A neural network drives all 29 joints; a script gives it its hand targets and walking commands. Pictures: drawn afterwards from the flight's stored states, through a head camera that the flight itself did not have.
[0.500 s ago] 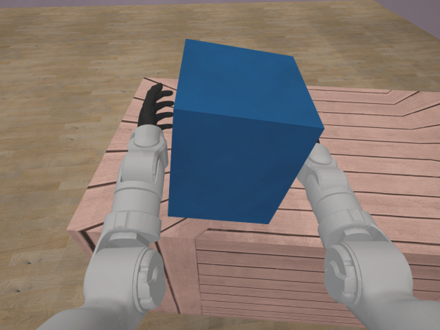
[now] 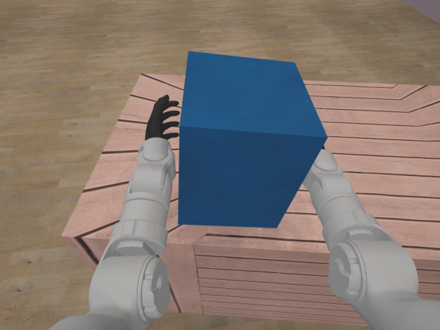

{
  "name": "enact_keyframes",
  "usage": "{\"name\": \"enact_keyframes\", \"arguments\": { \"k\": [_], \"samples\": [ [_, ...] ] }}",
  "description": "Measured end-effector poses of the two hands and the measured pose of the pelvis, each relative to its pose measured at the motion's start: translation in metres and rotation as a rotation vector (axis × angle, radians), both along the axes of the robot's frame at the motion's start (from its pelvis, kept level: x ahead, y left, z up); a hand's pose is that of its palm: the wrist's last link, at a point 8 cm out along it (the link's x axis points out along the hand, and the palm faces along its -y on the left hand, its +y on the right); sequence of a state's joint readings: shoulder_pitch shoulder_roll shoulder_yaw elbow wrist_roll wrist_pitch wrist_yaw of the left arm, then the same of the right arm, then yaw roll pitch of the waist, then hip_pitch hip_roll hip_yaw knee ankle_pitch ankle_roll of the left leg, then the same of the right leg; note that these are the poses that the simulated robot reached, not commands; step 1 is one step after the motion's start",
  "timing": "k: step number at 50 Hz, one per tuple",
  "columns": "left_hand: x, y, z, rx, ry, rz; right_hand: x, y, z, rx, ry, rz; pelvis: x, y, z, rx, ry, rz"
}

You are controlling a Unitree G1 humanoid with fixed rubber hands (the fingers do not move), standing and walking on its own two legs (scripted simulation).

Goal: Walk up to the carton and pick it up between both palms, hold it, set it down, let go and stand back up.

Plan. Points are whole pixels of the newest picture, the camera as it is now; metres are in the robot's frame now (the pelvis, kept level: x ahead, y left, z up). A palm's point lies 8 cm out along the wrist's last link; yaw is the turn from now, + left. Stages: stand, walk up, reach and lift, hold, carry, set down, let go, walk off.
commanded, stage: set down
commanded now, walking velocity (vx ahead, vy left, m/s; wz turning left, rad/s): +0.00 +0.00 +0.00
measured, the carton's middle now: (235, 145) +0.43 -0.01 +0.11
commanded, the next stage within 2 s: none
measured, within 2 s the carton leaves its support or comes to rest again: neither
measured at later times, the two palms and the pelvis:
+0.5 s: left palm (163, 146) +0.42 +0.13 +0.12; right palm (311, 151) +0.43 -0.16 +0.09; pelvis +0.01 +0.00 +0.00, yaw +0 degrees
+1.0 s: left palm (166, 152) +0.42 +0.13 +0.10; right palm (309, 153) +0.43 -0.16 +0.08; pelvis +0.02 +0.00 +0.00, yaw +0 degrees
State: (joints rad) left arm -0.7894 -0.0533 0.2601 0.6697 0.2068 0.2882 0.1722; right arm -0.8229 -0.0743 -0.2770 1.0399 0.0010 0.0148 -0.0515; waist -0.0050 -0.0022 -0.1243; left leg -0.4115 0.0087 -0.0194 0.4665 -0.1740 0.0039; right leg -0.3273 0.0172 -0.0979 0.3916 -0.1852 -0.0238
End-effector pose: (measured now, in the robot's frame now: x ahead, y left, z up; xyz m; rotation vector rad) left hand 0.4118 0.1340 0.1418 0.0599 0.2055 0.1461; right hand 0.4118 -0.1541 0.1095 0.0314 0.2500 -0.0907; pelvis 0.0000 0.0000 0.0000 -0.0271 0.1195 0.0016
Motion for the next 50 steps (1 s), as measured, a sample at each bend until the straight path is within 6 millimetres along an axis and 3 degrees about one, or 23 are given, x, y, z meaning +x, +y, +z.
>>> {"name": "enact_keyframes", "arguments": {
  "k": [50],
  "samples": [
    [0.011,-0.008,-0.047,-0.023,0.047,0.038,0.022,-0.01,-0.031,-0.023,0.031,0.044,0.02,-0.003,0.0,0.004,0.028,0.0]
  ]
}}
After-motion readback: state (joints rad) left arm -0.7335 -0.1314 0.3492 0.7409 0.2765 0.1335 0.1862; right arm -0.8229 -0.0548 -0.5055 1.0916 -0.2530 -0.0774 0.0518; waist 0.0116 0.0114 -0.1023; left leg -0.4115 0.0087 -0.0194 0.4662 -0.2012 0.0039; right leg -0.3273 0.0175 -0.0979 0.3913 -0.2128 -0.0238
